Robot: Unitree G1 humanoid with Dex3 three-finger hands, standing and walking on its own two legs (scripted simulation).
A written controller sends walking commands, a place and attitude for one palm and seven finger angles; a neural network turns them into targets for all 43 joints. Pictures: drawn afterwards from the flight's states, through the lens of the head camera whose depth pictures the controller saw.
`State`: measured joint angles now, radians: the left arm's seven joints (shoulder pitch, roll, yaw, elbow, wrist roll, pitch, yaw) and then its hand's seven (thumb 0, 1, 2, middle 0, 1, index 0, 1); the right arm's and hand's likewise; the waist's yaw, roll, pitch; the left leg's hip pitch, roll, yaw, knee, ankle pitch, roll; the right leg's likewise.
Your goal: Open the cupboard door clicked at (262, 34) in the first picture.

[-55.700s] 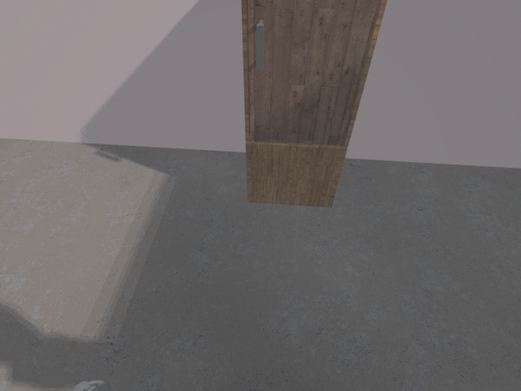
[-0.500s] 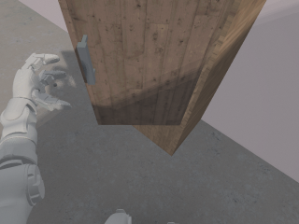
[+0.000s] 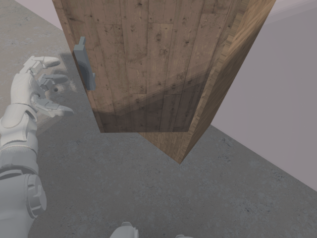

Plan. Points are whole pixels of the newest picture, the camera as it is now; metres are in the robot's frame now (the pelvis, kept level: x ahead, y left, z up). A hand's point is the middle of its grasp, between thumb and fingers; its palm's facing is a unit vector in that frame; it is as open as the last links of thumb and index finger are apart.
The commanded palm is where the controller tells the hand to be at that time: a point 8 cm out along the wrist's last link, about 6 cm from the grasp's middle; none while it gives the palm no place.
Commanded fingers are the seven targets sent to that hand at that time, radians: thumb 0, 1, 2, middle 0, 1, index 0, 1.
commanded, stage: slide the fingers in behind the handle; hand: left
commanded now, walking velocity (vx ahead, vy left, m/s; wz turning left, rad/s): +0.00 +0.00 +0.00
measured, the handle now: (87, 64) +0.54 +0.18 +0.11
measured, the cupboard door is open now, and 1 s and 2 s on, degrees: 41 41 41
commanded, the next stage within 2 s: move the hooked fingers beside the handle in 1.42 s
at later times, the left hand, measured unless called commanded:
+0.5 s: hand (72, 89) +0.45 +0.21 +0.11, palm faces +0.04 -1.00 +0.02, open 14.0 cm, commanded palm +0.42 +0.25 +0.10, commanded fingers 0.00 -0.50 0.30 -0.30 -1.20 -0.30 -1.20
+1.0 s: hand (78, 90) +0.45 +0.19 +0.11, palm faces +0.08 -1.00 +0.01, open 14.2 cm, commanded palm +0.42 +0.22 +0.10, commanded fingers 0.00 -0.50 0.30 -0.30 -1.20 -0.30 -1.20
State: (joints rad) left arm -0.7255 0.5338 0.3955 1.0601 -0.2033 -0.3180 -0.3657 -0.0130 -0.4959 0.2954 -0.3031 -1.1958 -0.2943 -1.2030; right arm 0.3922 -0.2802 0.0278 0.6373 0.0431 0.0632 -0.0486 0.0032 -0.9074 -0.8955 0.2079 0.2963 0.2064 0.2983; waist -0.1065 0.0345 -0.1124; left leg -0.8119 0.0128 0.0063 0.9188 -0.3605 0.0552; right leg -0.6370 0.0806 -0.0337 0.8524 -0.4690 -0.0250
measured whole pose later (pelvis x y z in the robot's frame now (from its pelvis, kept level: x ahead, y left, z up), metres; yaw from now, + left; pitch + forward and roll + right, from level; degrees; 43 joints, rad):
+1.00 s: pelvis +0.00 -0.01 +0.00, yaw +1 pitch +13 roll -3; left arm -0.74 0.38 0.26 1.03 -0.19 -0.33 -0.17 -0.01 -0.50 0.30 -0.24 -1.19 -0.25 -1.20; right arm 0.37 -0.27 0.01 0.67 0.03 0.02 -0.02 0.00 -0.91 -0.90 0.21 0.30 0.21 0.30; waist -0.08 0.04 -0.11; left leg -0.79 0.00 -0.01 0.91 -0.35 0.04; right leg -0.62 0.07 -0.05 0.86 -0.48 -0.04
